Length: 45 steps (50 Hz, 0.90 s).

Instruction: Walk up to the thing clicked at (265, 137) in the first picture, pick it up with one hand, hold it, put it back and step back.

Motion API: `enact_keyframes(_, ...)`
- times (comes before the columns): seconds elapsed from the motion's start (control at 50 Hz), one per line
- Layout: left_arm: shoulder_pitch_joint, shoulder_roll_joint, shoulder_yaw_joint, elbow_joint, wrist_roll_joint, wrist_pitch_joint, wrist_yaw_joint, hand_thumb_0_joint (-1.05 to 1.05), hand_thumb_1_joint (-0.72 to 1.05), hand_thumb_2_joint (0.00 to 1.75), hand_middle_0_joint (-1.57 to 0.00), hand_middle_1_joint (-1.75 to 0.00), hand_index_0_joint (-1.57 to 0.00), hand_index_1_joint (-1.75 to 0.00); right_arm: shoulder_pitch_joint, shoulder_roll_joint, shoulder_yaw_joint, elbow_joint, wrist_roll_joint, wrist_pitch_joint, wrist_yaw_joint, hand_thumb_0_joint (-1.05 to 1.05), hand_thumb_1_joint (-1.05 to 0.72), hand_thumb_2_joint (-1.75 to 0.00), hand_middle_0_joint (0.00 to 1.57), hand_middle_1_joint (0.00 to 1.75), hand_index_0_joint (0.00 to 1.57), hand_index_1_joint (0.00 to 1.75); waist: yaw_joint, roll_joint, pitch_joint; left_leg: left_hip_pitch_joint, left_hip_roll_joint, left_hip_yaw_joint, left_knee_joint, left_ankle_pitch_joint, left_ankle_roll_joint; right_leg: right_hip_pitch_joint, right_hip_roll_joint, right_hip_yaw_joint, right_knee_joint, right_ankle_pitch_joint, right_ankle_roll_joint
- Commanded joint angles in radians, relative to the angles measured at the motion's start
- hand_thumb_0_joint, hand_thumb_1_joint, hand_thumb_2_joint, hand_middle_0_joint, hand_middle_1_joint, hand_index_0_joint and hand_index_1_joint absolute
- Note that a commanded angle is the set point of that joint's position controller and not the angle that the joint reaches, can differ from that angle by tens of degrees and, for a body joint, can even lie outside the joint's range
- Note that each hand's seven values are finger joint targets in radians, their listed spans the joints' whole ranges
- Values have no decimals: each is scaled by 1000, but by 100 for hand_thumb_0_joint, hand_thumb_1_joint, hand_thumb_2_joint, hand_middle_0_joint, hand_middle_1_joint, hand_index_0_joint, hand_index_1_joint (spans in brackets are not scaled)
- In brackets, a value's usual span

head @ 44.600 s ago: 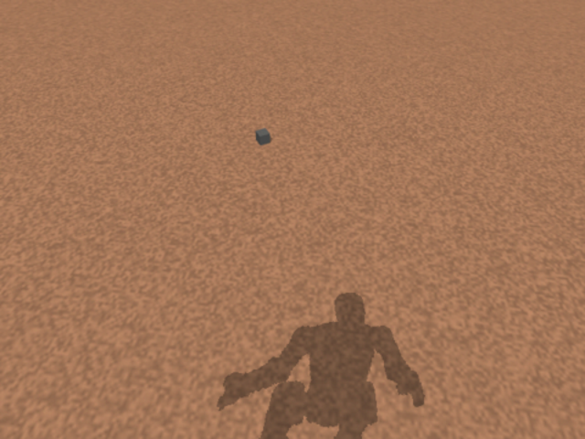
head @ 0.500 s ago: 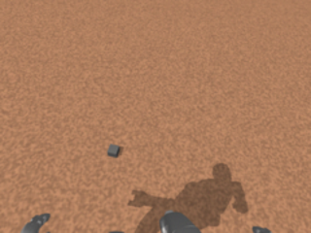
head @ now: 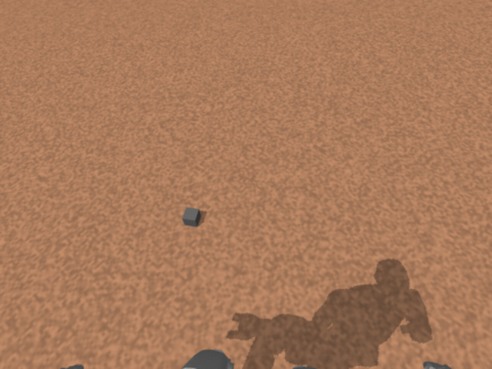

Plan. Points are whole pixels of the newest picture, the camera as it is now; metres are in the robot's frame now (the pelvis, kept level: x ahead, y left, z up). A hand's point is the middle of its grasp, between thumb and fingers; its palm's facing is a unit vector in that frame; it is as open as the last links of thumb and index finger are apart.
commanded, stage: step back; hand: left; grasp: from above
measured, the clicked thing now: (191, 217) +0.80 +0.29 -0.74
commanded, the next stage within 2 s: stand in 1.62 s
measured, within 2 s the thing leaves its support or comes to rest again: neither
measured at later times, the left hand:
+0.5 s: hand out of the picture -0.12 +0.24 -0.16, palm faces -0.01 -0.92 -0.40, open 7.4 cm
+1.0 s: hand out of the picture -0.19 +0.26 -0.14, palm faces +0.07 -0.92 -0.39, open 7.4 cm
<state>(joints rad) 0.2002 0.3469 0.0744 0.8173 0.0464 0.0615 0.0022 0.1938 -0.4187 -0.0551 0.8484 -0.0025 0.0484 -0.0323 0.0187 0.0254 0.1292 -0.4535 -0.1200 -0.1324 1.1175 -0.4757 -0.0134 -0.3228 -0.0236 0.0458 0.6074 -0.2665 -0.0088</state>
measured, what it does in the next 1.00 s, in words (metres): walks backwards: left foot, then right foot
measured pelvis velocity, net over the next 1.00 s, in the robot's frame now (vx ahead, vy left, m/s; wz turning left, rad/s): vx -0.23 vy -0.03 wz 0.07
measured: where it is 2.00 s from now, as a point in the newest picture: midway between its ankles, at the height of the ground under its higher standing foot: outside the picture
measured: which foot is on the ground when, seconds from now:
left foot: up 0.00-0.10, down 0.12-0.52, up 0.54-0.80, down 0.82-1.00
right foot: down 0.00-0.16, up 0.18-0.48, down 0.50-0.86, up 0.88-1.00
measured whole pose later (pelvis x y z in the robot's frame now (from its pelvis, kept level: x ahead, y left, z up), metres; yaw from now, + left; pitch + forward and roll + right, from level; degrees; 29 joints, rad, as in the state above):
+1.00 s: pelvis -0.23 -0.03 +0.00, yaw +4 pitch -3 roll +1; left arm 0.24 0.42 0.07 0.95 0.03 0.01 -0.02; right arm 0.30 -0.35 -0.06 0.96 -0.04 -0.03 0.02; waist 0.00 -0.03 0.05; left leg -0.18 -0.03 -0.04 0.50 -0.29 0.03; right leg -0.38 -0.03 0.01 0.90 -0.45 -0.03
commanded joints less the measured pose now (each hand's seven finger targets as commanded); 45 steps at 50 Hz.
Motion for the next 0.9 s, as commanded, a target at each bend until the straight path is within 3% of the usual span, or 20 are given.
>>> enact_keyframes(0.0,-23,237,74,-116,2,-33,34,0,90,90,-20,-30,-20,-30,-6,-126,-29,-87,-7,-43,-9,0,-90,-90,20,30,20,30,35,-236,-154,-71,52,57,-226,-67,-14,300,-200,164,-105,448,-196)
enact_keyframes(0.06,-45,259,69,-129,-13,-21,35,0,90,90,-20,-30,-20,-30,65,-128,-38,-65,-21,-50,-6,0,-90,-90,20,30,20,30,9,-252,-226,73,105,101,-539,47,13,322,-224,168,-1,525,-176)
enact_keyframes(0.1,-71,243,54,-144,-25,-3,26,0,90,90,-20,-30,-20,-30,112,-145,-53,-36,-26,-52,-3,0,-90,-90,20,30,20,30,-13,-162,-228,229,108,84,-755,343,34,185,-163,122,73,373,-110)
enact_keyframes(0.14,-51,180,38,-155,-36,-1,23,0,90,90,-20,-30,-20,-30,35,-297,-87,-61,-43,-47,2,0,-90,-90,20,30,20,30,14,181,-206,381,442,-340,-764,606,194,-209,90,-40,338,-278,-18)
enact_keyframes(0.16,-124,231,59,-158,-27,0,39,0,90,90,-20,-30,-20,-30,35,-361,-95,-80,-42,-46,4,0,-90,-90,20,30,20,30,-61,209,-190,179,546,-429,-765,627,322,-122,87,89,511,-425,0)
enact_keyframes(0.18,-126,257,66,-140,-26,2,38,0,90,90,-20,-30,-20,-30,-9,-325,-90,-80,-40,-54,-5,0,-90,-90,20,30,20,30,-40,176,-128,87,552,-425,-779,593,335,-88,65,153,613,-381,-4)
enact_keyframes(0.24,-25,227,61,-85,-43,6,24,0,90,90,-20,-30,-20,-30,-112,-198,-52,-100,-42,-52,-11,0,-90,-90,20,30,20,30,43,70,-113,163,351,-76,-708,669,224,-149,133,163,722,-223,-12)
enact_keyframes(0.4,-5,209,39,-44,-28,-49,13,0,90,90,-20,-30,-20,-30,-19,-208,-66,-83,-38,-27,13,0,-90,-90,20,30,20,30,-49,192,-214,392,341,-61,-655,348,234,-44,38,-4,81,-239,30)
enact_keyframes(0.46,134,203,46,62,-16,-71,14,0,90,90,-20,-30,-20,-30,-54,-223,-65,-76,-30,0,22,0,-90,-90,20,30,20,30,10,150,-238,230,290,0,-534,228,173,195,59,-60,-281,-72,-16)
enact_keyframes(0.5,105,343,83,48,11,-79,18,0,90,90,-20,-30,-20,-30,-53,-100,-27,-110,-22,-6,23,0,-90,-90,20,30,20,30,11,-233,-129,-189,59,68,-285,-76,42,220,-208,435,-317,-261,-101)
enact_keyframes(0.52,8,432,99,1,15,-73,20,0,90,90,-20,-30,-20,-30,-123,-154,-51,-116,-27,-5,8,0,-90,-90,20,30,20,30,66,-246,-81,-59,84,-57,-160,-112,4,-90,-402,585,-389,-417,-258)
enact_keyframes(0.54,-78,416,96,-12,6,-75,22,0,90,90,-20,-30,-20,-30,-111,-209,-72,-92,-24,-4,10,0,-90,-90,20,30,20,30,25,-229,14,22,133,-82,-61,-59,5,-262,-416,581,-428,-516,-266)
enact_keyframes(0.6,-132,280,67,-13,-2,-90,24,0,90,90,-20,-30,-20,-30,-25,-161,-53,-22,-11,-17,24,0,-90,-90,20,30,20,30,-39,-121,-2,-25,37,-32,-28,105,-6,-67,-182,190,-283,-135,-159)
enact_keyframes(0.7,9,302,83,24,9,-100,9,0,90,90,-20,-30,-20,-30,-40,-156,-42,-19,-28,-49,41,0,-90,-90,20,30,20,30,55,-230,-48,-89,99,47,-337,19,-21,187,-188,235,-304,-444,-155)
enact_keyframes(0.76,13,322,81,25,-1,-88,0,0,90,90,-20,-30,-20,-30,-25,-151,-46,-1,-35,-72,46,0,-90,-90,20,30,20,30,45,-247,-56,65,123,103,-562,-46,-1,133,-241,233,-271,-351,-181)
enact_keyframes(0.8,11,277,53,21,-6,-75,-6,0,90,90,-20,-30,-20,-30,46,-145,-59,45,-35,-88,41,0,-90,-90,20,30,20,30,3,-154,-102,292,74,131,-790,139,26,71,-161,105,-115,-169,-124)
enact_keyframes(0.82,28,225,37,18,-9,-73,-5,0,90,90,-20,-30,-20,-30,98,-170,-76,61,-42,-97,37,0,-90,-90,20,30,20,30,-15,-46,-156,455,142,-6,-797,144,50,-47,-114,46,45,-95,-84)
enact_keyframes(0.84,10,158,17,-3,-24,-77,-8,0,90,90,-20,-30,-20,-30,137,-254,-96,57,-50,-103,32,0,-90,-90,20,30,20,30,-36,184,-168,540,367,-382,-883,-39,144,-274,23,-70,262,-209,-21)
enact_keyframes(0.86,-81,245,47,3,-21,-79,0,0,90,90,-20,-30,-20,-30,143,-330,-105,52,-46,-100,34,0,-90,-90,20,30,20,30,-68,107,-85,384,467,-526,-905,-242,258,-311,1,-21,318,-297,-18)
enact_keyframes(0.88,-104,291,55,1,-16,-83,-2,0,90,90,-20,-30,-20,-30,121,-320,-106,50,-36,-99,35,0,-90,-90,20,30,20,30,-68,78,-17,279,479,-500,-923,-276,293,-270,-33,24,359,-298,-25)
